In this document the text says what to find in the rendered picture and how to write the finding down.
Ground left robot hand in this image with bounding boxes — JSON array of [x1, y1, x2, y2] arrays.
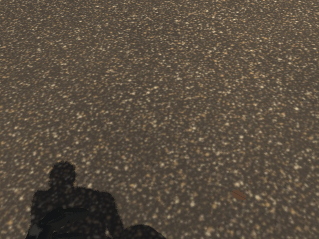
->
[[25, 206, 88, 239]]

